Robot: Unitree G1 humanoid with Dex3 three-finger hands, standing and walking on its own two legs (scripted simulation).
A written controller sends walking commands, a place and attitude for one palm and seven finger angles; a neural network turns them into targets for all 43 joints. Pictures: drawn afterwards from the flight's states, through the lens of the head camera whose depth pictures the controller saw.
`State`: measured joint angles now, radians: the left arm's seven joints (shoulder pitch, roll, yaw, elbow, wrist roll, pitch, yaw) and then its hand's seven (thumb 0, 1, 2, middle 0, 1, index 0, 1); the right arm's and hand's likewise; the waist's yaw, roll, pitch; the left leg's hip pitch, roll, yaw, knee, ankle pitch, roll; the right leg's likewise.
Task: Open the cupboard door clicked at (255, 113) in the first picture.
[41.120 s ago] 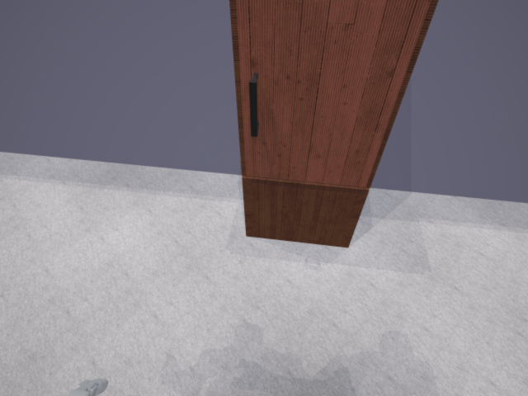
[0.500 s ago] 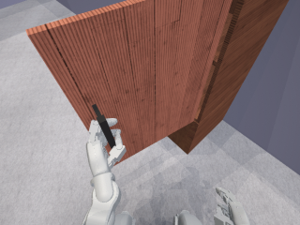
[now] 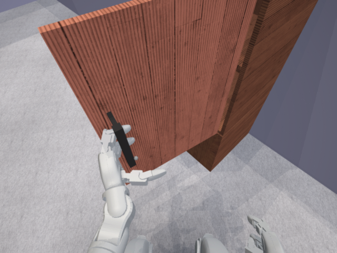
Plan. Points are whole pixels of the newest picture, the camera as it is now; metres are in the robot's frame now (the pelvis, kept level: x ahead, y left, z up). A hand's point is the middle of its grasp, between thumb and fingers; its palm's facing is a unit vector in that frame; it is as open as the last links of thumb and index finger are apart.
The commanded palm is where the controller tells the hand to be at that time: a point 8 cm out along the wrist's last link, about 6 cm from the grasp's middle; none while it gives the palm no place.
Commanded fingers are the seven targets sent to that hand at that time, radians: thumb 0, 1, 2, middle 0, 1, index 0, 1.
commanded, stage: open thumb and fingers to let go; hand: left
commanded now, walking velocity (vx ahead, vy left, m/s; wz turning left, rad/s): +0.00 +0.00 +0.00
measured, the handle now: (122, 142) +0.37 +0.13 +0.04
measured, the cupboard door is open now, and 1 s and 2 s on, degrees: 78 79 79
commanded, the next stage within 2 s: slide the hand sideways off the handle in 0.26 s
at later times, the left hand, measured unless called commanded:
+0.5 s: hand (129, 165) +0.31 +0.11 +0.04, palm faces +0.01 -0.99 -0.12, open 16.0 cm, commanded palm +0.28 +0.14 +0.04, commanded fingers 0.00 -0.50 0.30 -0.15 -0.30 -0.15 -0.30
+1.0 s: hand (114, 185) +0.26 +0.13 +0.04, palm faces -0.10 -0.99 -0.02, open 16.3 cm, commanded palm +0.24 +0.19 +0.04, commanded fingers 0.00 -0.50 0.30 -0.15 -0.30 -0.15 -0.30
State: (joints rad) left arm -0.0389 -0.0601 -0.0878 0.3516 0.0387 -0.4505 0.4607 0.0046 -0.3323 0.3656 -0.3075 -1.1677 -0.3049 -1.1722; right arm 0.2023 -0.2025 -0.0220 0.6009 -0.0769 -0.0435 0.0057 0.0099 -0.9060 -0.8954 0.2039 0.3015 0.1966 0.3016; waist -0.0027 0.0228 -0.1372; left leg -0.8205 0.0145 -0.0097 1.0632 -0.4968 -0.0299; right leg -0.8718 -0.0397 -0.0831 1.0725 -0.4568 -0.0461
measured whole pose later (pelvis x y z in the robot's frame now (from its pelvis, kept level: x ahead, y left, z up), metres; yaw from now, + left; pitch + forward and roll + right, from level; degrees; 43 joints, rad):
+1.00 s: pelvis +0.00 +0.03 -0.01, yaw -1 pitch +15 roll -1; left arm 0.24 0.12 -0.10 0.00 -0.09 -0.36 -0.06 -0.01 -0.49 0.30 -0.15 -0.30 -0.15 -0.30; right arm 0.23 -0.21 0.01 0.45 0.00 -0.06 0.00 0.01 -0.90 -0.90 0.21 0.30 0.20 0.30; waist 0.01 0.03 -0.13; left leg -0.86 0.00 0.01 1.15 -0.55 0.02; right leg -0.89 -0.05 -0.06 1.12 -0.48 0.00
